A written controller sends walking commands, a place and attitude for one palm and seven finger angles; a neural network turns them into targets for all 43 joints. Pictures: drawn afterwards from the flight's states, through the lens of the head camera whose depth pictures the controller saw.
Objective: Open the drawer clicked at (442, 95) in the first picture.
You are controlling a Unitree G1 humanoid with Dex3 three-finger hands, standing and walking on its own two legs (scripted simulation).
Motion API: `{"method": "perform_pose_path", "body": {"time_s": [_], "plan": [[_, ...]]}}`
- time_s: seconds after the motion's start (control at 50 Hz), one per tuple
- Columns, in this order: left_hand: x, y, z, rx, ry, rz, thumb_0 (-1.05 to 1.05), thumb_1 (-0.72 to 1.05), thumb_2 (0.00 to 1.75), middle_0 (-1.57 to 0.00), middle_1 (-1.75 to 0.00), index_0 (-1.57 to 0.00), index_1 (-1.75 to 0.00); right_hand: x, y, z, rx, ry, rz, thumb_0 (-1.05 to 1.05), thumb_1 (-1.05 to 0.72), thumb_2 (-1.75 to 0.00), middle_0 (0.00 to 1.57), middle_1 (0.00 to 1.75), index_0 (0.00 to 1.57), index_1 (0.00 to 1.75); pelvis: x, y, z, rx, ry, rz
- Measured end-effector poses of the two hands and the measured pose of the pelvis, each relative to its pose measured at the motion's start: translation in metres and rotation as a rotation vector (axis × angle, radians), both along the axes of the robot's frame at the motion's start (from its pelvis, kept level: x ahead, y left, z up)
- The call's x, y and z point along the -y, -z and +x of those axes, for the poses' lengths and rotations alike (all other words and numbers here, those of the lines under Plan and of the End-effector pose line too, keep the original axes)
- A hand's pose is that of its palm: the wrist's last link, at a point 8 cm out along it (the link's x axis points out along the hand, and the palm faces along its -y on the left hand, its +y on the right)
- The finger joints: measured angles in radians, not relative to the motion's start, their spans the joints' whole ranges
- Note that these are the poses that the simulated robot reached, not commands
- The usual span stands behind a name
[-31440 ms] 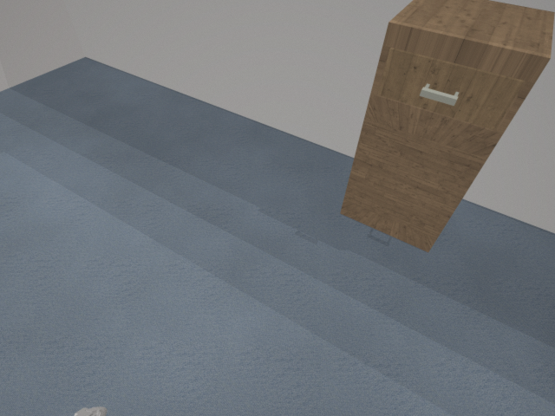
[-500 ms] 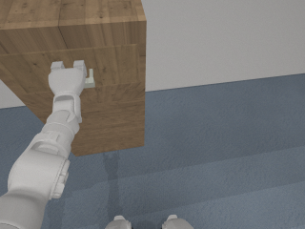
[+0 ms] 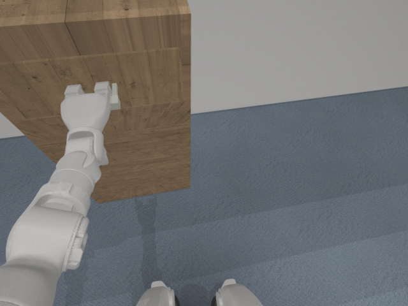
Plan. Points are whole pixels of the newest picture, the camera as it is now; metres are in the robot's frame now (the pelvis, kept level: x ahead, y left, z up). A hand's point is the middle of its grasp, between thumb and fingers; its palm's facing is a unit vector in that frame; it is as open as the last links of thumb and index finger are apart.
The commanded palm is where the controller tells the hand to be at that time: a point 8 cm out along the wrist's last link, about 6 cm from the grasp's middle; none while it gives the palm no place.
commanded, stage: close the thumb around the handle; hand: left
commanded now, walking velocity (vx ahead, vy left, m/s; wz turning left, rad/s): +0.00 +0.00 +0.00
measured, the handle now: (93, 97) +0.55 +0.20 +0.02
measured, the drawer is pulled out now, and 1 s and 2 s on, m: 0.00 0.01 0.14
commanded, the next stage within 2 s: pull the drawer open in 0.60 s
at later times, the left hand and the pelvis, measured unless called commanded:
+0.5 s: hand (96, 124) +0.50 +0.20 +0.00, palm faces -0.03 -0.05 -1.00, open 5.9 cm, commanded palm +0.47 +0.20 +0.06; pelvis +0.03 +0.00 +0.01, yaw +0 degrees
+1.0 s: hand (97, 129) +0.48 +0.19 +0.00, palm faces -0.04 -0.05 -1.00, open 5.7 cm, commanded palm +0.44 +0.19 +0.06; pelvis +0.03 +0.00 +0.02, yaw -2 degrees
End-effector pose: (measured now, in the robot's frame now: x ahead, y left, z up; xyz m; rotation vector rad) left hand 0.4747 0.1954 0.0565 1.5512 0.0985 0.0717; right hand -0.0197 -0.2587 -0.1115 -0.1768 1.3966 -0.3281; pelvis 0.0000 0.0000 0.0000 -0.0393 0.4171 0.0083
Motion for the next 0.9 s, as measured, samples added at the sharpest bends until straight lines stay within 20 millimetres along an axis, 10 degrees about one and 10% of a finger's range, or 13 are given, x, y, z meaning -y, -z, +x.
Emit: {"method": "perform_pose_path", "body": {"time_s": [0.52,0.9], "plan": [[0.000,-0.003,0.003,-0.009,-0.015,-0.025,0.00,0.70,0.82,-0.36,-1.32,-0.39,-1.32,0.003,-0.008,0.053,0.058,-0.016,0.011,0.01,-0.91,-0.90,0.20,0.30,0.21,0.30,0.000,-0.012,0.027,0.024,0.008,0.005],[0.000,-0.003,0.000,-0.036,-0.012,-0.028,0.00,0.73,0.78,-0.31,-1.34,-0.37,-1.31,0.000,-0.013,0.051,0.063,0.011,0.018,0.01,-0.91,-0.90,0.20,0.30,0.21,0.30,-0.001,-0.017,0.029,0.038,0.025,0.010]]}}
